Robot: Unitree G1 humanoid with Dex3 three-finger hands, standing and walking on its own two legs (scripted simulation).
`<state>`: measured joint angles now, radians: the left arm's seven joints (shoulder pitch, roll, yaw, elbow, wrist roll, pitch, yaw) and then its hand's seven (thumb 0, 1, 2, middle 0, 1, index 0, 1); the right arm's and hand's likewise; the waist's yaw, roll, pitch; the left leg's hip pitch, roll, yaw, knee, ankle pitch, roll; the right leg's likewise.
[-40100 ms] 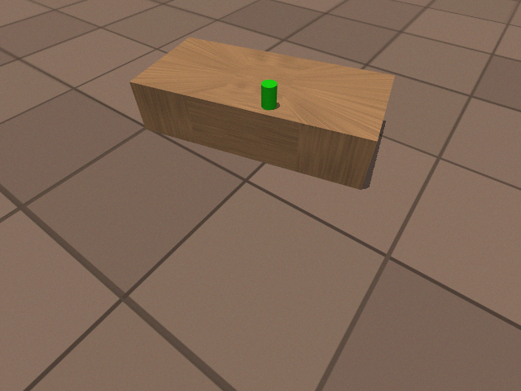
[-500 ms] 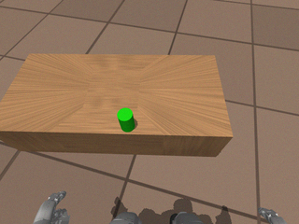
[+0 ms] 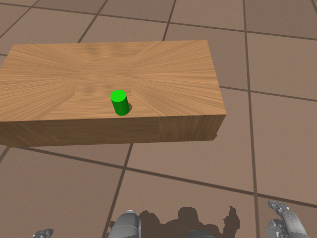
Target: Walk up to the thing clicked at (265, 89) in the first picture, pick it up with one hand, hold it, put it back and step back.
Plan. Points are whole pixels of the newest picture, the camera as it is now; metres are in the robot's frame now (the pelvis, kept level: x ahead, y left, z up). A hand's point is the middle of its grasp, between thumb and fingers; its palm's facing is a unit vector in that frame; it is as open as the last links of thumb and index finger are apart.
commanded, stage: step back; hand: left
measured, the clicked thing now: (120, 103) +0.72 +0.25 -0.36
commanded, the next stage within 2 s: stand in 2.00 s
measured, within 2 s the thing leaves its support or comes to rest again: neither
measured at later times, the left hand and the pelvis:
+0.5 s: hand out of the picture -0.03 +0.24 -0.14, palm faces +0.08 -0.94 -0.33, open 7.4 cm; pelvis -0.14 -0.03 +0.01, yaw +6 degrees
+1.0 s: hand out of the picture -0.26 +0.19 -0.11, palm faces +0.08 -0.88 -0.46, open 7.4 cm; pelvis -0.32 -0.09 +0.01, yaw +5 degrees
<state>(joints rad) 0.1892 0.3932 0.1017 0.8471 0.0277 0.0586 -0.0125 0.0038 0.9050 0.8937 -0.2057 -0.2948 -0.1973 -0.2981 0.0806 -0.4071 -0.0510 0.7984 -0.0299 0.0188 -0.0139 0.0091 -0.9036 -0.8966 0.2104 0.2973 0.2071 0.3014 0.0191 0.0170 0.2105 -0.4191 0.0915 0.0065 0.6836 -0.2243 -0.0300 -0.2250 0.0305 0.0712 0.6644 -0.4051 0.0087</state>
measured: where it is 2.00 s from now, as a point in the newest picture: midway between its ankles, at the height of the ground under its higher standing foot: outside the picture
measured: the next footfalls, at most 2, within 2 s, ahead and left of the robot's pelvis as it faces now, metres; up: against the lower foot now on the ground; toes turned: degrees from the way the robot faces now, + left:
left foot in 0.34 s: -0.09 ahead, +0.08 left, +0.00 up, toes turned +4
right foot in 0.74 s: -0.23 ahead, -0.21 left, +0.00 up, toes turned +4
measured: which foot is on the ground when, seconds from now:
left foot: down 0.00-0.00, up 0.02-0.32, down 0.34-0.78, up 0.80-1.00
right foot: down 0.00-0.36, up 0.38-0.72, down 0.74-1.00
